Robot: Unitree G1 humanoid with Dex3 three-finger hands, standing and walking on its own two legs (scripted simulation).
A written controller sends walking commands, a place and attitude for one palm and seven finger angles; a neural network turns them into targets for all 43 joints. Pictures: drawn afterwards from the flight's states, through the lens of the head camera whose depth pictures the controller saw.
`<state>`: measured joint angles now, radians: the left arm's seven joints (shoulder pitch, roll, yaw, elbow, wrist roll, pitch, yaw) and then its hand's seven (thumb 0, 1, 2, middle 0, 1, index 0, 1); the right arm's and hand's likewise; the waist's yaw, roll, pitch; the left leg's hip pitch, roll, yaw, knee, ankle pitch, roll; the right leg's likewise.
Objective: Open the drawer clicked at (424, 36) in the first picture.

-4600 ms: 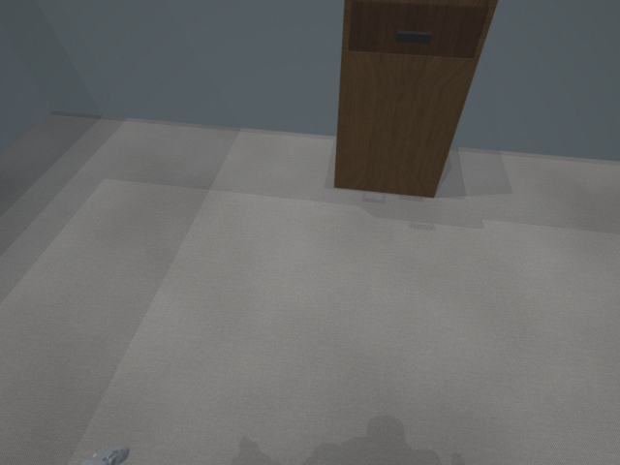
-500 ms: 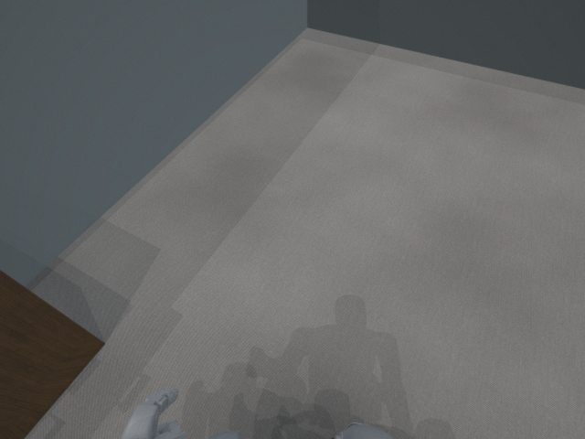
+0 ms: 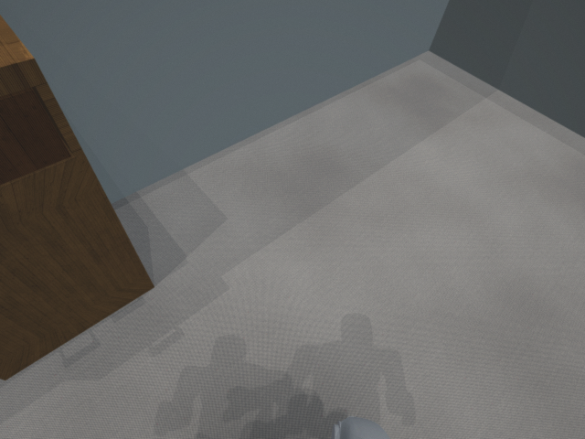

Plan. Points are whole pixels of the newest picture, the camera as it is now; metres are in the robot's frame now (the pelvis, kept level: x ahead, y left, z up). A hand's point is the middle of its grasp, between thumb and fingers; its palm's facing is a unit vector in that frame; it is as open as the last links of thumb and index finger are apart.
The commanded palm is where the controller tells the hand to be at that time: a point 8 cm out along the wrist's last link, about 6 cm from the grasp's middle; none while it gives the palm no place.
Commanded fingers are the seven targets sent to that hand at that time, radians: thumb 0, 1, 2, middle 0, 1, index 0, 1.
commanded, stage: turn to face it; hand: left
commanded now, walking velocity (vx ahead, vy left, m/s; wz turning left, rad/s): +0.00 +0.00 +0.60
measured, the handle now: out of the picture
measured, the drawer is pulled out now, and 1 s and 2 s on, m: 0.00 0.00 0.00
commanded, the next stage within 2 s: take the last steps up to it in 1.16 s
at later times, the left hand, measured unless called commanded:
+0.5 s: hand out of the picture +0.05 +0.15 -0.13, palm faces +0.31 -0.91 -0.28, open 7.4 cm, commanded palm none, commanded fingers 0.00 0.90 0.90 -0.20 -0.30 -0.20 -0.30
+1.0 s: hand out of the picture -0.15 +0.17 -0.18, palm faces +0.60 -0.75 -0.26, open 7.4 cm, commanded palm none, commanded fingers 0.00 0.90 0.90 -0.20 -0.30 -0.20 -0.30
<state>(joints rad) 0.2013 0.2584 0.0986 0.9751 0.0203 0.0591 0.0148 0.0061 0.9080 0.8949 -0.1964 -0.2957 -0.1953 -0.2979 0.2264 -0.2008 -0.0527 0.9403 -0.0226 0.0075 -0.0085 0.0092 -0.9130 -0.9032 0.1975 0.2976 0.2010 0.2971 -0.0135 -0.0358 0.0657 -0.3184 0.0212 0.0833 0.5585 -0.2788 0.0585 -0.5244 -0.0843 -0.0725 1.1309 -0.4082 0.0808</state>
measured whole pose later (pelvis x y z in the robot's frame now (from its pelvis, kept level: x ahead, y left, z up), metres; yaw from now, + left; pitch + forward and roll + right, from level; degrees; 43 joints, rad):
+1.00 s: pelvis -0.04 -0.03 +0.00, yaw +35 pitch +0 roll -1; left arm 0.24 0.28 0.07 0.97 0.02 0.07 0.02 0.01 0.91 0.89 -0.20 -0.30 -0.20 -0.30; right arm 0.11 -0.22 -0.03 0.91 -0.02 0.02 0.00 0.01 -0.91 -0.90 0.20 0.30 0.20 0.30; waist 0.03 -0.04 0.09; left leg -0.24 0.00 0.06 0.52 -0.29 0.05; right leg -0.45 -0.12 -0.07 1.09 -0.46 0.09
